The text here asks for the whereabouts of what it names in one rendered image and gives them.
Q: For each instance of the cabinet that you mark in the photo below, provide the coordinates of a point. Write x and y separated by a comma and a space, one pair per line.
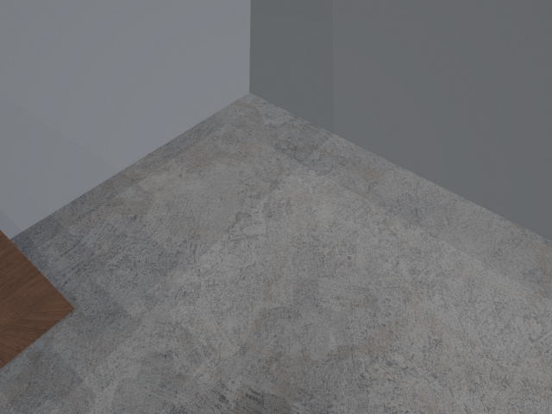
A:
29, 304

